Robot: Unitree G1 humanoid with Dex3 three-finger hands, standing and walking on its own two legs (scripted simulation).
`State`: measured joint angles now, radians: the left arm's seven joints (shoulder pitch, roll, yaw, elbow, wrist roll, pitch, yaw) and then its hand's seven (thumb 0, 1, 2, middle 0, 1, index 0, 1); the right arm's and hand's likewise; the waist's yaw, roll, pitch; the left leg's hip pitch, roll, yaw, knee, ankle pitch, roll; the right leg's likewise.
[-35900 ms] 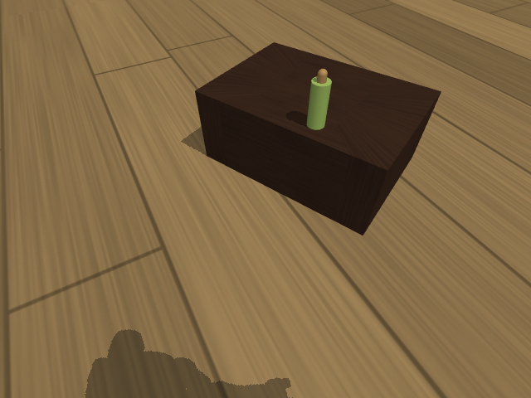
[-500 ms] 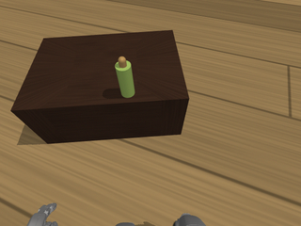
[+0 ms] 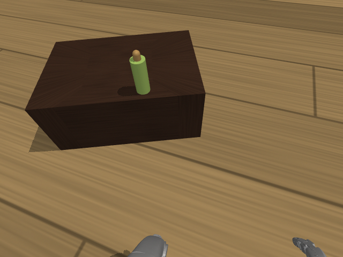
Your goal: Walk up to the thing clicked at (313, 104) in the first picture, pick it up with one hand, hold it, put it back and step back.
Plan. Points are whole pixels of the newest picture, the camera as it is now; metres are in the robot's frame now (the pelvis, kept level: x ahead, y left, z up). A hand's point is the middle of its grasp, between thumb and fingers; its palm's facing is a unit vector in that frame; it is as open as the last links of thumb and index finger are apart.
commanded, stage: step back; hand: left
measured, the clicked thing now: (139, 71) +0.98 +0.22 -0.22
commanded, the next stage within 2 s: stand in 1.16 s
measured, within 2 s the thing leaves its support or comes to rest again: neither
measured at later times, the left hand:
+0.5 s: hand out of the picture -0.07 +0.28 -0.14, palm faces +0.05 -0.92 -0.38, open 7.4 cm
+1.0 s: hand out of the picture +0.03 +0.29 -0.14, palm faces +0.02 -0.93 -0.37, open 7.4 cm
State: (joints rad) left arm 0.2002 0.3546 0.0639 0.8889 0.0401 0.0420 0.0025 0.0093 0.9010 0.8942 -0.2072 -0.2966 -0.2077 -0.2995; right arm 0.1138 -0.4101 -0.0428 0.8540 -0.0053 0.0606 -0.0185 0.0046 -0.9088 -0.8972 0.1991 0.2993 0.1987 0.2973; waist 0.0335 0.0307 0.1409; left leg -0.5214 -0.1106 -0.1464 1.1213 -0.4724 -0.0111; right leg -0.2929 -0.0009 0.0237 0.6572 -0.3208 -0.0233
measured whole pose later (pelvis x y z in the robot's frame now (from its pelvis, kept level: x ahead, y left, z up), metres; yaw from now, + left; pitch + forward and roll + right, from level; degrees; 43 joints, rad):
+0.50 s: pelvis -0.10 +0.00 +0.00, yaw +2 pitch -3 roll -1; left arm 0.25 0.37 0.07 1.01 0.04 -0.01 -0.02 0.01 0.90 0.89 -0.20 -0.30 -0.20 -0.30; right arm 0.18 -0.36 -0.04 0.97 -0.04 0.02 0.02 0.01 -0.91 -0.90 0.20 0.30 0.20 0.30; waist 0.02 0.03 0.06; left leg -0.30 0.02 -0.04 0.71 -0.43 0.00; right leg -0.22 0.04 0.01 0.56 -0.29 -0.03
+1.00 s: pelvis -0.06 +0.02 +0.01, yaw +2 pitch -2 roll +0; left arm 0.12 0.38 0.03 1.03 0.01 -0.03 -0.01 0.01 0.90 0.89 -0.20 -0.30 -0.20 -0.30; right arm 0.11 -0.34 -0.03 1.04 -0.02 -0.03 0.01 0.01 -0.91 -0.90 0.20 0.30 0.20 0.30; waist 0.00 0.00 0.06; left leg -0.21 0.01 0.02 0.56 -0.32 0.01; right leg -0.18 0.00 0.02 0.54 -0.33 0.01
